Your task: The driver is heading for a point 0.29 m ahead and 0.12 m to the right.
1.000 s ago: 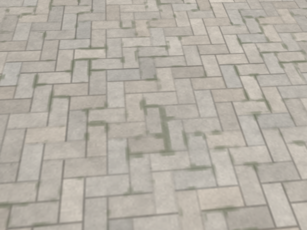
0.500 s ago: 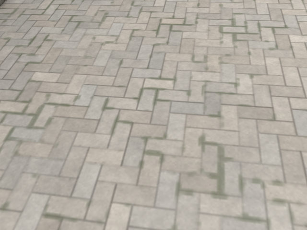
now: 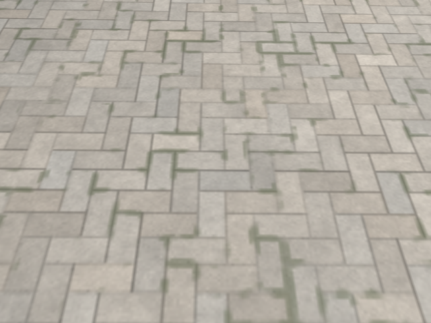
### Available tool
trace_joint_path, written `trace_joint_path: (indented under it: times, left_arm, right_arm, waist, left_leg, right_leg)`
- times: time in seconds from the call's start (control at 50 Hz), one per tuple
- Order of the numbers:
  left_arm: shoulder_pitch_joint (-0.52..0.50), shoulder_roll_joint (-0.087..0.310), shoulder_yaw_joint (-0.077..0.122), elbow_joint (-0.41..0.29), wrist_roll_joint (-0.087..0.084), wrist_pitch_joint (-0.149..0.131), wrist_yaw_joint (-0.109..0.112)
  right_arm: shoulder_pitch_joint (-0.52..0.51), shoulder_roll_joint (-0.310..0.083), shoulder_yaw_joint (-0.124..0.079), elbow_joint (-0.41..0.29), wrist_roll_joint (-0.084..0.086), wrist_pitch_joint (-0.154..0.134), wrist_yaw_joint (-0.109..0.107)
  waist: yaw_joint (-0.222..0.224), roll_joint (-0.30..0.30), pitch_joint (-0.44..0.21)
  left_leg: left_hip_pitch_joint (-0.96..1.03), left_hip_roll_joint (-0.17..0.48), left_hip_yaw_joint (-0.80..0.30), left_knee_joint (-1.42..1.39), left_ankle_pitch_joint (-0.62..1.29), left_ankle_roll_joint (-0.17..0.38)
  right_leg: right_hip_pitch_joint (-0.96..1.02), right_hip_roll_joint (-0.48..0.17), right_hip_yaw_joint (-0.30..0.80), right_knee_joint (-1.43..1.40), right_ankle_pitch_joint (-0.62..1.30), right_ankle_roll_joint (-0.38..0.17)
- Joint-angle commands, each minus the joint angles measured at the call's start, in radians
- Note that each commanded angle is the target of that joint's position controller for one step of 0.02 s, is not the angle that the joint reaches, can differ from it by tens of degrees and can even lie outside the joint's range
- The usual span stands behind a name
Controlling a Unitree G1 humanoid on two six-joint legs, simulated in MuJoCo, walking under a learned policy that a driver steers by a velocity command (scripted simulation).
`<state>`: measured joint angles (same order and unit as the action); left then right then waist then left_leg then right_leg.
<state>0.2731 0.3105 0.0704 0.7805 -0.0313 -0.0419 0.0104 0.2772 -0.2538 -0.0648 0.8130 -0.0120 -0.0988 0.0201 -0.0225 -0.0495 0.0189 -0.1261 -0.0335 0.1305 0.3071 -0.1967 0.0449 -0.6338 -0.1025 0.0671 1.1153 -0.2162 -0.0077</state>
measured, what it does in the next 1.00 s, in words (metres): walks ahead: right foot, then left foot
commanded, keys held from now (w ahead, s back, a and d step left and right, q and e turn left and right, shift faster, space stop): w+e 0.16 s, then no key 0.84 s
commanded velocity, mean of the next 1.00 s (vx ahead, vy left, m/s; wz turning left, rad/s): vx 0.19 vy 0.00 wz -0.19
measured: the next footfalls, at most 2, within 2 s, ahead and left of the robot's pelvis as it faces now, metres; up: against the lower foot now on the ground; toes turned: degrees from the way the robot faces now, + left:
right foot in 0.28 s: +0.33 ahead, -0.15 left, +0.00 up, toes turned -11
left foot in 0.68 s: +0.38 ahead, +0.09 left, +0.00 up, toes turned -11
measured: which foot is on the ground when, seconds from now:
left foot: down 0.00-0.28, up 0.30-0.66, down 0.68-1.00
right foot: up 0.00-0.26, down 0.28-1.00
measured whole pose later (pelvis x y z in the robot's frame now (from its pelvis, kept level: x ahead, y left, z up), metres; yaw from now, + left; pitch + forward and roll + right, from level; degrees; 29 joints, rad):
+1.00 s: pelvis +0.31 -0.03 -0.01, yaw -11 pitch -1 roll +0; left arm 0.16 0.24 0.03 0.90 0.01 0.00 0.01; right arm 0.16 -0.23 -0.03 0.93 0.00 -0.01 -0.03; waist 0.00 0.00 0.03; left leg -0.22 0.03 -0.01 0.52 -0.28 -0.02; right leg -0.22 0.02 0.00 0.51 -0.28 -0.02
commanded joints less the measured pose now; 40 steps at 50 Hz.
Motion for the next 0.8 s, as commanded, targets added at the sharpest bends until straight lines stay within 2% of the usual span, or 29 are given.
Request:
trace_joint_path:
  times: [0.02,0.06,0.1,0.16,0.18,0.22,0.24,0.26,0.28,0.3,0.32,0.34,0.36,0.38,0.4,0.44,0.5,0.56,0.6,0.64,0.66,0.68,0.7,0.72,0.74,0.76,0.8]
  left_arm:
    - [0.013,0.017,0.002,-0.067,0.007,-0.001,-0.005]
    - [-0.052,0.011,-0.005,-0.089,0.009,-0.008,-0.02]
    - [-0.14,-0.003,-0.016,-0.122,0.012,-0.012,-0.038]
    - [-0.229,-0.001,-0.02,-0.175,0.008,-0.013,-0.06]
    - [-0.248,0.001,-0.019,-0.193,0.012,-0.014,-0.067]
    - [-0.22,0.027,-0.005,-0.211,0.023,-0.018,-0.075]
    - [-0.139,0.058,0.011,-0.197,0.027,-0.019,-0.076]
    - [-0.001,0.101,0.035,-0.162,0.028,-0.021,-0.069]
    - [0.097,0.163,0.058,-0.142,0.032,-0.015,-0.049]
    - [0.093,0.255,0.06,-0.147,0.049,-0.005,-0.027]
    - [0.128,0.2,0.039,-0.177,0.054,-0.009,-0.033]
    - [0.097,0.157,0.029,-0.17,0.051,-0.007,-0.038]
    - [0.018,0.127,0.02,-0.159,0.031,-0.01,-0.039]
    - [-0.041,0.088,0.007,-0.159,0.025,-0.013,-0.037]
    - [-0.083,0.072,0.0,-0.159,0.034,-0.014,-0.035]
    - [-0.134,0.076,0.002,-0.153,0.054,-0.022,-0.039]
    - [-0.174,0.075,0.002,-0.128,0.057,-0.026,-0.032]
    - [-0.164,0.079,0.001,-0.096,0.057,-0.009,-0.02]
    - [-0.159,0.072,-0.005,-0.075,0.058,0.002,-0.017]
    - [-0.17,0.055,-0.014,-0.06,0.05,0.01,-0.018]
    - [-0.173,0.037,-0.022,-0.052,0.045,0.012,-0.018]
    - [-0.138,0.011,-0.032,-0.033,0.048,0.01,-0.019]
    - [-0.093,0.001,-0.036,-0.023,0.062,0.006,-0.02]
    - [-0.026,-0.009,-0.033,-0.013,0.057,0.006,-0.019]
    - [-0.084,0.015,-0.032,-0.01,0.061,0.011,-0.013]
    - [-0.123,0.036,-0.025,-0.016,0.054,0.019,-0.008]
    - [-0.126,0.037,-0.023,-0.005,0.051,0.032,0.001]
  right_arm:
    - [-0.066,-0.117,-0.028,-0.047,-0.003,-0.026,-0.008]
    - [-0.069,-0.135,-0.03,-0.04,0.0,-0.023,-0.014]
    - [-0.034,-0.16,-0.035,-0.027,0.007,-0.017,-0.021]
    - [0.025,-0.187,-0.043,-0.001,0.022,0.006,-0.026]
    - [0.032,-0.191,-0.043,0.006,0.026,0.017,-0.027]
    - [0.038,-0.216,-0.046,0.009,0.031,0.039,-0.037]
    - [0.031,-0.229,-0.048,0.006,0.031,0.048,-0.042]
    - [0.013,-0.229,-0.045,0.0,0.034,0.054,-0.046]
    - [0.022,-0.206,-0.033,-0.012,0.026,0.048,-0.047]
    - [0.144,-0.071,0.01,-0.038,-0.03,0.031,-0.029]
    - [0.193,-0.133,0.014,0.002,0.007,0.014,-0.009]
    - [0.061,-0.2,-0.01,-0.014,0.051,0.016,-0.005]
    - [-0.01,-0.172,-0.001,-0.049,0.053,0.02,-0.013]
    - [-0.041,-0.156,0.001,-0.041,0.035,0.03,-0.025]
    - [-0.023,-0.157,-0.003,-0.035,0.028,0.048,-0.034]
    - [0.044,-0.131,-0.002,-0.012,0.022,0.08,-0.045]
    - [0.037,-0.097,0.008,-0.006,0.008,0.096,-0.059]
    - [-0.027,-0.107,0.007,-0.01,0.01,0.106,-0.06]
    - [-0.068,-0.118,0.003,-0.016,0.014,0.11,-0.058]
    - [-0.079,-0.112,0.002,-0.016,0.007,0.108,-0.055]
    - [-0.071,-0.105,0.003,-0.01,-0.002,0.104,-0.052]
    - [-0.074,-0.119,0.003,-0.013,-0.014,0.099,-0.052]
    - [-0.079,-0.172,-0.004,-0.025,-0.016,0.095,-0.056]
    - [-0.12,-0.208,-0.014,-0.011,-0.003,0.096,-0.057]
    - [-0.133,-0.143,-0.005,-0.011,0.003,0.094,-0.048]
    - [-0.135,-0.112,0.005,-0.005,-0.003,0.088,-0.043]
    - [-0.136,-0.113,0.008,0.006,-0.003,0.074,-0.04]
  waist:
    - [0.032,0.107,0.045]
    - [0.016,0.097,0.06]
    - [-0.02,0.074,0.082]
    - [-0.049,0.061,0.102]
    - [-0.046,0.059,0.11]
    - [-0.008,0.101,0.052]
    - [0.038,0.127,-0.011]
    - [0.116,0.12,-0.092]
    - [0.168,0.061,-0.166]
    - [0.058,-0.236,-0.306]
    - [0.107,-0.124,-0.578]
    - [0.142,-0.016,-0.485]
    - [0.104,0.012,-0.311]
    - [0.074,0.061,-0.203]
    - [0.032,0.05,-0.164]
    - [-0.02,0.017,-0.147]
    - [-0.034,-0.017,-0.15]
    - [0.0,-0.039,-0.152]
    - [0.017,-0.048,-0.119]
    - [0.006,-0.047,-0.086]
    - [-0.007,-0.037,-0.073]
    - [-0.004,-0.008,-0.061]
    - [0.032,0.075,-0.059]
    - [0.098,0.206,-0.054]
    - [0.056,0.19,-0.04]
    - [0.044,0.165,-0.027]
    - [0.037,0.145,-0.029]
  left_leg:
    - [-0.011,0.279,-0.119,-0.193,0.259,0.147]
    - [-0.01,0.257,-0.047,-0.201,0.279,0.13]
    - [0.019,0.27,-0.01,-0.208,0.288,0.125]
    - [0.149,0.305,0.022,-0.17,0.343,0.113]
    - [0.174,0.309,0.032,-0.13,0.446,0.106]
    - [0.212,0.307,0.046,0.006,0.808,0.083]
    - [0.22,0.294,0.048,0.123,0.934,0.067]
    - [0.172,0.259,0.063,0.298,0.93,0.039]
    - [0.007,0.204,0.074,0.528,0.709,-0.012]
    - [-0.38,0.046,0.055,0.928,-0.394,-0.08]
    - [-0.445,-0.006,-0.205,1.128,-0.553,-0.089]
    - [-0.47,0.05,-0.244,1.123,-0.465,-0.08]
    - [-0.528,0.092,-0.21,1.036,-0.385,-0.076]
    - [-0.512,0.121,-0.198,0.968,-0.333,-0.082]
    - [-0.425,0.14,-0.203,0.918,-0.289,-0.086]
    - [-0.281,0.134,-0.187,0.833,-0.237,-0.102]
    - [-0.211,0.129,-0.176,0.624,-0.161,-0.12]
    - [-0.173,0.125,-0.175,0.481,-0.046,-0.119]
    - [-0.157,0.12,-0.175,0.409,-0.037,-0.111]
    - [-0.108,0.105,-0.16,0.289,-0.013,-0.091]
    - [-0.055,0.095,-0.149,0.196,0.041,-0.078]
    - [-0.011,0.126,-0.187,0.129,0.13,-0.061]
    - [0.013,0.203,-0.263,0.111,0.258,-0.033]
    - [-0.066,0.212,-0.272,0.116,0.102,0.007]
    - [-0.159,0.174,-0.258,0.083,-0.064,0.001]
    - [-0.189,0.152,-0.24,0.075,-0.095,-0.02]
    - [-0.16,0.129,-0.214,0.097,0.004,-0.043]
  right_leg:
    - [-0.083,-0.036,0.059,-0.09,0.137,0.01]
    - [-0.05,-0.025,0.017,-0.242,0.246,0.003]
    - [-0.039,-0.016,-0.036,-0.348,0.296,-0.008]
    - [-0.083,-0.006,-0.069,-0.444,0.263,-0.036]
    - [-0.074,0.01,-0.085,-0.477,0.229,-0.048]
    - [0.036,0.083,-0.141,-0.499,0.143,-0.075]
    - [0.144,0.125,-0.157,-0.508,0.119,-0.093]
    - [0.337,0.163,-0.157,-0.574,0.194,-0.121]
    - [0.586,0.105,-0.066,-0.607,0.459,-0.156]
    - [0.981,-0.19,0.301,-0.478,1.01,-0.316]
    - [1.088,-0.341,0.597,-0.573,0.939,-0.459]
    - [0.982,-0.275,0.449,-0.623,0.903,-0.401]
    - [0.834,-0.223,0.329,-0.653,0.806,-0.346]
    - [0.68,-0.186,0.266,-0.695,0.745,-0.31]
    - [0.545,-0.162,0.216,-0.738,0.713,-0.294]
    - [0.381,-0.127,0.137,-0.797,0.695,-0.287]
    - [0.321,-0.09,0.048,-0.813,0.678,-0.27]
    - [0.328,-0.079,0.044,-0.837,0.418,-0.245]
    - [0.317,-0.08,0.072,-0.853,0.194,-0.232]
    - [0.3,-0.066,0.089,-0.836,0.001,-0.202]
    - [0.282,-0.042,0.085,-0.814,-0.075,-0.168]
    - [0.266,-0.009,0.078,-0.785,-0.111,-0.12]
    - [0.252,0.049,0.041,-0.715,-0.154,-0.073]
    - [0.287,0.112,-0.028,-0.714,-0.147,-0.04]
    - [0.377,0.111,-0.044,-0.692,-0.082,-0.021]
    - [0.401,0.103,-0.04,-0.68,-0.046,-0.026]
    - [0.405,0.088,-0.023,-0.675,0.02,-0.041]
